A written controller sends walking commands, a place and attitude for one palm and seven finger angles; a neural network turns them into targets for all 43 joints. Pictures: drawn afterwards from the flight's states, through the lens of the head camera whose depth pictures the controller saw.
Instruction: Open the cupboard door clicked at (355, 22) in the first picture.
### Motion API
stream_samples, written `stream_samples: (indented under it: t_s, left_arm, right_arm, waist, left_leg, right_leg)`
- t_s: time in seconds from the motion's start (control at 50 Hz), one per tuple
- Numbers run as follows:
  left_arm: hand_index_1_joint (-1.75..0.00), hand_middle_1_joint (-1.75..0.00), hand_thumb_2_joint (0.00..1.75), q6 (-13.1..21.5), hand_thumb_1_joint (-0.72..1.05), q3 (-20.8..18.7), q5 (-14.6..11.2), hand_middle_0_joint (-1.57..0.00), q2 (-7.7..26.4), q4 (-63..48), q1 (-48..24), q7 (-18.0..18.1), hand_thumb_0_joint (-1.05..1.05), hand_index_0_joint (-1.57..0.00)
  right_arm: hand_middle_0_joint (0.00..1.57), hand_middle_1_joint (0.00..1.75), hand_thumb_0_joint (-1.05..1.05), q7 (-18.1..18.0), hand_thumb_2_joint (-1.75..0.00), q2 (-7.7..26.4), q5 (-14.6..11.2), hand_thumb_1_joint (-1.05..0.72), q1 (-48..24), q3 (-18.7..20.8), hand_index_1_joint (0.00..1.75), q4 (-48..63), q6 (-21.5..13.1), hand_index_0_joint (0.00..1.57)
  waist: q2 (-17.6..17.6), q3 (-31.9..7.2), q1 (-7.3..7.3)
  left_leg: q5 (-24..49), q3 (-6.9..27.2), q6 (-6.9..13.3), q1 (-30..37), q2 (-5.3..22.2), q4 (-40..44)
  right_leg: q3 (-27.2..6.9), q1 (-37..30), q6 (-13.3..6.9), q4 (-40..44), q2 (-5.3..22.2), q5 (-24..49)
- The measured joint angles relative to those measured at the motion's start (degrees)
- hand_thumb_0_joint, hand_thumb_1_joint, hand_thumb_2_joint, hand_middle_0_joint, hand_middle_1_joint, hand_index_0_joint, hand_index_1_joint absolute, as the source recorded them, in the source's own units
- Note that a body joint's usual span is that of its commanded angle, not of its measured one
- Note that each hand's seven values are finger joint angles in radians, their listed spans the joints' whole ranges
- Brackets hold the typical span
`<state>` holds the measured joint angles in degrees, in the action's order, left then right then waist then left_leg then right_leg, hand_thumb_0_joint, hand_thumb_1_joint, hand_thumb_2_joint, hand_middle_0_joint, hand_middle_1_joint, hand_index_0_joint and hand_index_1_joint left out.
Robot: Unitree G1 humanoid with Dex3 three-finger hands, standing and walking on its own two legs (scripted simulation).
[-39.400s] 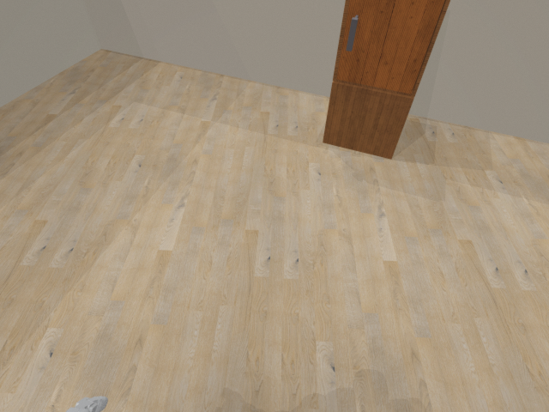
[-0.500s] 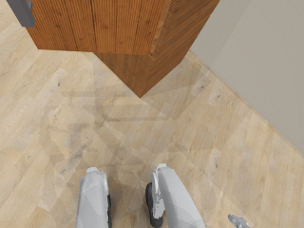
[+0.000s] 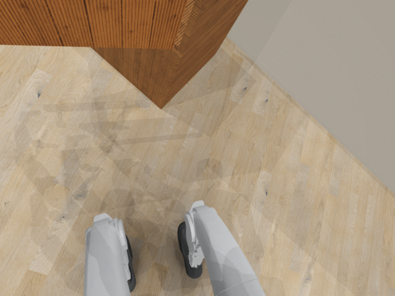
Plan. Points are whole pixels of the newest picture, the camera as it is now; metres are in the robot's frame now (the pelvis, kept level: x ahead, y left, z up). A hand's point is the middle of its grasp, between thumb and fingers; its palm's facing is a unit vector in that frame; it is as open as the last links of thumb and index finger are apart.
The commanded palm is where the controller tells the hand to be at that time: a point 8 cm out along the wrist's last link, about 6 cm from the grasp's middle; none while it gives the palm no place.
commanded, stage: move the hooked fingers beside the handle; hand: left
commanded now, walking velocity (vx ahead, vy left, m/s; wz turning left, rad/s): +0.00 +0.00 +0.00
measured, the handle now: out of the picture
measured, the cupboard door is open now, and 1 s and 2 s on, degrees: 49 49 48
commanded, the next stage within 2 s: slide the fingers in behind the handle in 0.54 s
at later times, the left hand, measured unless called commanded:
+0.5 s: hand out of the picture +0.56 +0.35 +0.07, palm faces +0.09 -1.00 -0.03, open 14.0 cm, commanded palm +0.58 +0.34 +0.08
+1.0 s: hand out of the picture +0.56 +0.32 +0.08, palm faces +0.08 -1.00 -0.03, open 14.0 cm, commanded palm +0.57 +0.31 +0.08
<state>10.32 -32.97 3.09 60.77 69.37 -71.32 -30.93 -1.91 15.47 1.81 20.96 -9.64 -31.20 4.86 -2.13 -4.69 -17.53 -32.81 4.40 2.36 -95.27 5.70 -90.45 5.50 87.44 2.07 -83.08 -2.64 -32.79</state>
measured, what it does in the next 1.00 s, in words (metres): stands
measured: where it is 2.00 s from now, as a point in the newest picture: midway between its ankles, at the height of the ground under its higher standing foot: (159, 265)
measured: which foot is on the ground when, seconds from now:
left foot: down 0.00-1.00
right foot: down 0.00-1.00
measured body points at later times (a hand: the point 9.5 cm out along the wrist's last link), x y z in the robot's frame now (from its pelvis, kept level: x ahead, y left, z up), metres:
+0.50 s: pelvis +0.01 +0.00 +0.01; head +0.23 +0.08 +0.39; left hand +0.55 +0.40 +0.08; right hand +0.03 -0.27 -0.07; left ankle +0.05 +0.10 -0.55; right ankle +0.05 -0.15 -0.55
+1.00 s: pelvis +0.00 +0.00 +0.01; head +0.22 +0.08 +0.40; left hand +0.55 +0.37 +0.08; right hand +0.01 -0.26 -0.07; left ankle +0.05 +0.10 -0.55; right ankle +0.05 -0.15 -0.55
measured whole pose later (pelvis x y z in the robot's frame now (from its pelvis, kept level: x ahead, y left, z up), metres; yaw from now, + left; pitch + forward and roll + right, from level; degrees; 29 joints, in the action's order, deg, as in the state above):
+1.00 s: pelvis +0.00 +0.00 +0.01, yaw +1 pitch +35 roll -10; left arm 12.4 -30.2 1.3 54.1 68.3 -68.4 -26.8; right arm -0.9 15.4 1.8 20.2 -8.3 -31.7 4.4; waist -1.9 -6.0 -16.6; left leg -32.2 4.6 1.8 -92.0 5.4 -88.4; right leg 5.6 84.4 1.6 -81.3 -2.5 -32.4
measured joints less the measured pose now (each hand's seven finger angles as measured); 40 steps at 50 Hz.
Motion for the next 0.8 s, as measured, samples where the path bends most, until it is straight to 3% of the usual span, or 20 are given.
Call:
stream_samples:
  t_s: [0.26, 0.6, 0.8]
  left_arm:
    - [-1.2, -1.2, 0.3, 0.3, -0.5, 2.3, -0.9, -0.3, -2.3, 0.4, 1.3, 0.8, -0.01, -0.3]
    - [-1.2, -1.2, 0.3, 2.6, -0.5, 1.0, -1.7, -0.3, -2.1, -0.2, 2.3, 0.1, -0.01, -0.3]
    - [-1.2, -1.2, 0.3, 1.5, -0.5, 3.2, -1.6, -0.3, -3.9, 0.0, 1.3, 1.2, -0.01, -0.3]
  right_arm:
    - [0.2, 0.3, 0.0, 0.3, -0.89, 0.4, 0.0, -0.9, -0.4, 0.8, 0.3, 0.1, -0.3, 0.21]
    - [0.2, 0.3, 0.0, 0.3, -0.9, 0.7, -0.2, -0.9, -2.0, 1.0, 0.3, 0.1, 0.1, 0.21]
    - [0.2, 0.3, 0.0, 0.4, -0.89, 0.1, -0.2, -0.9, -1.6, 0.7, 0.3, -0.1, -0.3, 0.21]
  waist:
    - [0.4, -1.2, 0.47]
    - [0.6, -1.0, 1.13]
    - [0.5, -1.2, 1.01]
  left_leg:
    - [0.0, 0.5, -0.3, 3.0, -0.2, 2.2]
    - [-0.2, 0.5, -0.4, 2.1, -0.2, 0.9]
    - [0.3, 0.7, -0.5, 1.9, -0.4, 1.1]
  right_leg:
    - [0.5, -3.3, -0.3, 2.5, 0.1, 0.0]
    - [0.5, -2.3, -0.3, 1.0, 0.0, -0.3]
    - [0.6, -2.2, -0.4, 1.0, 0.2, 0.0]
